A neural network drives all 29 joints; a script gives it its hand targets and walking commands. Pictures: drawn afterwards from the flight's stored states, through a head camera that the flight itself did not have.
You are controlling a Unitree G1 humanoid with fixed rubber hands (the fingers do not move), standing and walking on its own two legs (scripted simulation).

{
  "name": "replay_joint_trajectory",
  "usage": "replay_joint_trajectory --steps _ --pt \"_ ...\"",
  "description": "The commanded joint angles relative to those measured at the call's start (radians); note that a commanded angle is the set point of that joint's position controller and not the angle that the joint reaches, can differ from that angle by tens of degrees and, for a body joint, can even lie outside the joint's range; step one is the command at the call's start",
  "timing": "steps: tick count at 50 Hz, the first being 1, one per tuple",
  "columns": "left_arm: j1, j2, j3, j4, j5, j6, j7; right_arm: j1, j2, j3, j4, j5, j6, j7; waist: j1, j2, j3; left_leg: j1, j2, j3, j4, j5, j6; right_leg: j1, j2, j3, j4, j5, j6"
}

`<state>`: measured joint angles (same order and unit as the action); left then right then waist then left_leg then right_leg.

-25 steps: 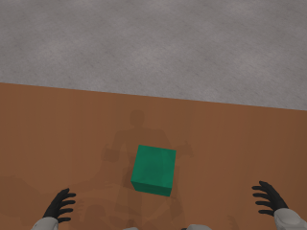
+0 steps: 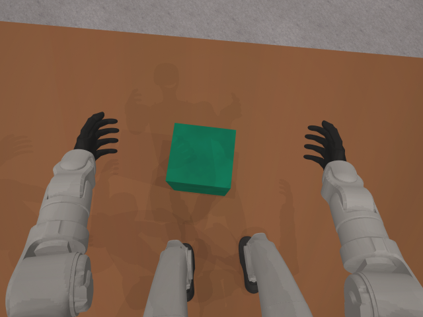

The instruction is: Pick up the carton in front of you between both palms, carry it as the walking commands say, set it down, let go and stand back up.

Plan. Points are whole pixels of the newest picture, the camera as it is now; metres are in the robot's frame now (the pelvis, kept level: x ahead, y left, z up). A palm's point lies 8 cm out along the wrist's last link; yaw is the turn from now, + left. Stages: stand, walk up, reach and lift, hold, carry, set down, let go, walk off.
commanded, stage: reach and lift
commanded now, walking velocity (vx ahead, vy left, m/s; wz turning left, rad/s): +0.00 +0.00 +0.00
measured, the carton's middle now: (202, 163) +0.49 +0.02 -0.56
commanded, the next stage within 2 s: none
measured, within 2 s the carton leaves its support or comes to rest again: neither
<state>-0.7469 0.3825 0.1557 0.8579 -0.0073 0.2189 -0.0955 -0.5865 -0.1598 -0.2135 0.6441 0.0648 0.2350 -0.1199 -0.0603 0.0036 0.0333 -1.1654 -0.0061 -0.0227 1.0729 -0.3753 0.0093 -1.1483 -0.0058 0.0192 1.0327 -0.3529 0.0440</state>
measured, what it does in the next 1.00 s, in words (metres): lowers itself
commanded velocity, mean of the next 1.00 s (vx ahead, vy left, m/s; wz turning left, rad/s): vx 0.00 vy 0.00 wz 0.00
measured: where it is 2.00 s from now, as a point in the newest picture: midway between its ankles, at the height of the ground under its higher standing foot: (219, 278)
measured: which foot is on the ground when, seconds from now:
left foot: down 0.00-1.00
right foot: down 0.00-1.00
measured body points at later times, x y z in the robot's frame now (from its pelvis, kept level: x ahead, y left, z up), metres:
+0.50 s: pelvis -0.01 +0.01 -0.05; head +0.32 +0.03 +0.26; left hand +0.55 +0.20 -0.18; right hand +0.48 -0.18 -0.18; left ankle +0.06 +0.11 -0.65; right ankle +0.06 -0.14 -0.65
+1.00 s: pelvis -0.05 -0.01 -0.25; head +0.31 +0.02 +0.01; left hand +0.53 +0.20 -0.42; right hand +0.47 -0.18 -0.41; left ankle +0.06 +0.11 -0.65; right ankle +0.06 -0.15 -0.65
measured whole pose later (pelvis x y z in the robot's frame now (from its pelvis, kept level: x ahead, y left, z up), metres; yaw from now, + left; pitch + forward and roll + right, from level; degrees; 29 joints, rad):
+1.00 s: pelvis -0.05 -0.01 -0.25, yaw -3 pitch +45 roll -5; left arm -1.47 0.53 0.04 1.14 -0.13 0.12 -0.03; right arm -1.26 -0.14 -0.27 0.84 0.15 0.14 -0.22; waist -0.06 -0.03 0.18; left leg -2.23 -0.03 -0.08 1.97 -0.53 -0.02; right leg -2.20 0.07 0.02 1.92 -0.51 0.08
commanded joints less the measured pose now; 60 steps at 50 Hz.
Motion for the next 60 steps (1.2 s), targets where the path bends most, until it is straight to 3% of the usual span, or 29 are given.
replay_joint_trajectory --steps 1,7,12,19,23,26,31,39,43,50,55,60 --pt "-0.361 0.168 0.038 -0.028 0.005 -0.015 -0.004 -0.296 -0.090 -0.048 -0.084 0.001 -0.009 -0.028 -0.004 0.071 -0.758 0.397 -0.037 0.006 -0.100 0.256 -0.029 0.192 0.059 -0.074 -0.067 0.184 0.030" --pt "-0.675 0.196 0.050 0.090 0.027 -0.010 -0.021 -0.554 -0.049 -0.118 -0.030 -0.033 0.006 -0.054 -0.027 0.086 -0.829 0.300 -0.040 0.008 -0.105 0.085 -0.024 0.103 0.062 -0.101 -0.047 0.049 0.033" --pt "-0.850 0.205 0.074 0.155 0.075 -0.012 -0.037 -0.693 -0.009 -0.196 -0.013 -0.086 0.006 -0.054 -0.045 0.109 -0.901 0.265 -0.050 0.008 -0.085 0.085 -0.025 0.063 0.070 -0.115 -0.025 0.060 0.037" --pt "-0.853 0.135 0.126 0.130 0.151 -0.043 -0.031 -0.652 0.047 -0.271 -0.046 -0.156 -0.045 -0.027 -0.048 0.160 -1.037 0.385 -0.059 -0.001 -0.018 0.436 -0.026 -0.044 0.094 -0.129 0.002 0.260 0.038" --pt "-0.790 0.068 0.159 0.116 0.179 -0.080 -0.017 -0.602 0.079 -0.300 -0.026 -0.185 -0.101 -0.006 -0.036 0.163 -1.013 0.322 -0.048 -0.027 0.075 0.600 -0.026 -0.225 0.097 -0.129 0.075 0.336 0.043" --pt "-0.733 0.036 0.174 0.118 0.189 -0.099 -0.002 -0.568 0.085 -0.309 0.004 -0.195 -0.133 0.001 -0.021 0.151 -0.992 0.212 -0.042 -0.035 0.158 0.633 -0.024 -0.334 0.100 -0.125 0.157 0.348 0.049" --pt "-0.696 0.054 0.154 0.119 0.150 -0.132 0.032 -0.559 0.074 -0.271 0.040 -0.163 -0.170 -0.007 0.005 0.108 -0.998 -0.020 -0.046 -0.026 0.307 0.561 -0.023 -0.419 0.102 -0.115 0.324 0.342 0.065" --pt "-0.840 0.201 -0.002 0.066 -0.034 -0.152 0.071 -0.691 -0.019 -0.099 0.022 0.010 -0.164 -0.074 0.009 0.115 -1.234 -0.194 -0.035 0.019 0.574 0.427 -0.034 -0.346 0.097 -0.106 0.599 0.358 0.060" --pt "-0.929 0.251 -0.060 0.071 -0.097 -0.132 0.069 -0.774 -0.051 -0.059 0.012 0.070 -0.135 -0.098 0.008 0.133 -1.257 -0.252 -0.026 0.040 0.657 0.283 -0.033 -0.348 0.094 -0.114 0.684 0.249 0.051" --pt "-1.065 0.279 -0.118 0.229 -0.129 -0.111 0.060 -0.938 -0.083 -0.062 0.135 0.090 -0.107 -0.101 0.006 0.120 -1.024 -0.408 0.007 0.025 0.743 0.017 -0.020 -0.480 0.068 -0.129 0.795 0.019 0.048" --pt "-1.108 0.275 -0.136 0.324 -0.127 -0.128 0.062 -1.006 -0.104 -0.086 0.249 0.065 -0.135 -0.082 -0.003 0.104 -0.890 -0.480 0.021 -0.003 0.809 -0.008 -0.017 -0.544 0.059 -0.125 0.877 0.001 0.047" --pt "-1.173 0.294 -0.182 0.317 -0.158 -0.157 0.078 -1.064 -0.139 -0.074 0.300 0.090 -0.175 -0.075 -0.004 0.111 -0.904 -0.444 0.026 -0.017 0.885 0.077 -0.020 -0.551 0.057 -0.125 0.956 0.075 0.049"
